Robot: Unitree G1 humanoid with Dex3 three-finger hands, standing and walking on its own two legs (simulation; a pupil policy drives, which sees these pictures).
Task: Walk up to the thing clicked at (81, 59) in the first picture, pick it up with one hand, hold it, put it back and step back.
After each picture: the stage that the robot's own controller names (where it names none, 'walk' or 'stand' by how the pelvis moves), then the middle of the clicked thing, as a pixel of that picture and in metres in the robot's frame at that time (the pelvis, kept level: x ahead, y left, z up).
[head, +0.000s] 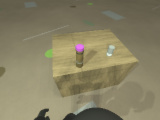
stand; (79, 57) +0.56 +0.11 -0.05
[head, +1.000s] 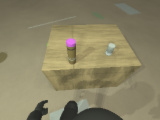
sink last; (71, 53) +0.52 +0.18 -0.01
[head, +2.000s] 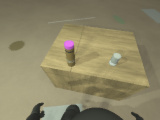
stand; (70, 55) +0.49 +0.19 -0.01
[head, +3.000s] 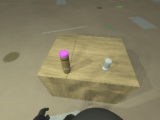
stand; (65, 63) +0.47 +0.22 -0.05
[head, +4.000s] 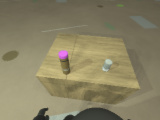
stand; (65, 63) +0.46 +0.22 -0.05
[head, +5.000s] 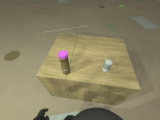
stand; (64, 63) +0.46 +0.23 -0.05
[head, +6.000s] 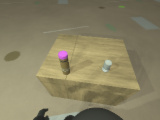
stand; (64, 64) +0.46 +0.23 -0.05
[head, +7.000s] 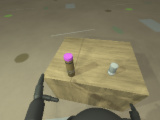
rise first; (70, 66) +0.45 +0.21 -0.04
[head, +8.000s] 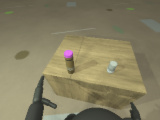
go down; (70, 63) +0.47 +0.21 -0.04
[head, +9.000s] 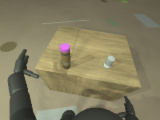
go down; (66, 57) +0.49 +0.19 -0.02
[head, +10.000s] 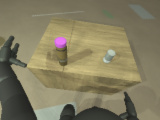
go down; (62, 53) +0.47 +0.19 +0.01
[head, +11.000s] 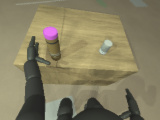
close in; (53, 46) +0.48 +0.21 +0.04
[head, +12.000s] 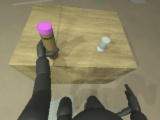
close; (50, 43) +0.50 +0.21 +0.06
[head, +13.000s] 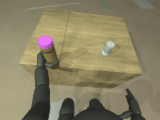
lift; (50, 55) +0.42 +0.23 +0.05
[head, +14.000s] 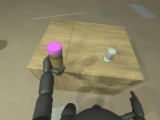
lift; (57, 61) +0.37 +0.20 +0.08
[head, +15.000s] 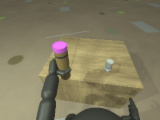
hold; (63, 63) +0.32 +0.17 +0.16
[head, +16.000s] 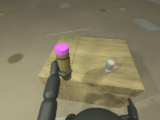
hold; (64, 64) +0.33 +0.17 +0.14
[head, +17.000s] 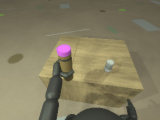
hold; (66, 65) +0.33 +0.16 +0.13
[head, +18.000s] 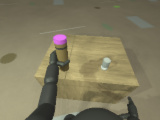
crouch; (62, 55) +0.40 +0.18 +0.14
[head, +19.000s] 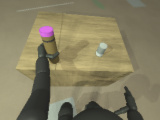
lower; (51, 47) +0.48 +0.21 +0.06
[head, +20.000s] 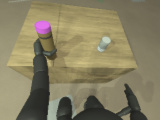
lower; (48, 43) +0.49 +0.22 +0.06
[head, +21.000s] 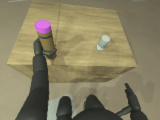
lower; (47, 43) +0.50 +0.22 +0.06
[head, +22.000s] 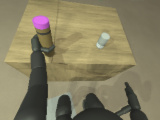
lower; (46, 40) +0.51 +0.22 +0.07
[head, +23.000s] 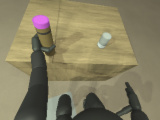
rest; (46, 39) +0.51 +0.22 +0.07
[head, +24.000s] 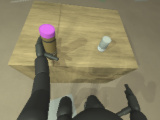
withdraw; (50, 45) +0.48 +0.21 +0.06
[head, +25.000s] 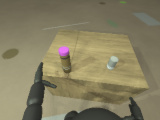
sink last; (66, 61) +0.44 +0.20 +0.01
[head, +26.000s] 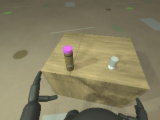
stand; (69, 59) +0.48 +0.21 +0.01
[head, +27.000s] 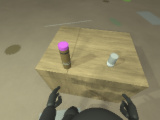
stand; (65, 57) +0.47 +0.22 +0.02
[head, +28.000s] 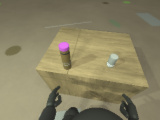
stand; (65, 57) +0.47 +0.21 +0.02
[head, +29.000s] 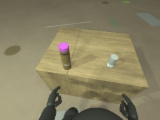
stand; (65, 57) +0.46 +0.21 +0.02
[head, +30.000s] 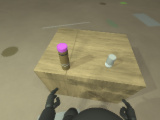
stand; (64, 58) +0.47 +0.21 +0.02
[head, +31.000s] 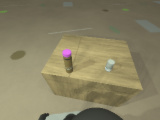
stand; (68, 62) +0.49 +0.21 -0.05
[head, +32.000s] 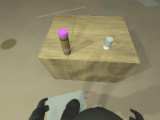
walk; (65, 43) +0.58 +0.23 -0.02
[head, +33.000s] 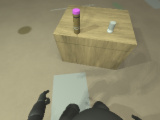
walk; (76, 22) +0.89 +0.20 -0.01
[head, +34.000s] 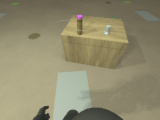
stand; (79, 25) +1.10 +0.21 -0.03
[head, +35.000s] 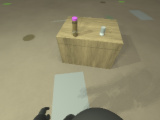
stand; (75, 27) +1.08 +0.24 -0.05
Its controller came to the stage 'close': yes
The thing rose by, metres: 0.21
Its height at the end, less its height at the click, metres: +0.00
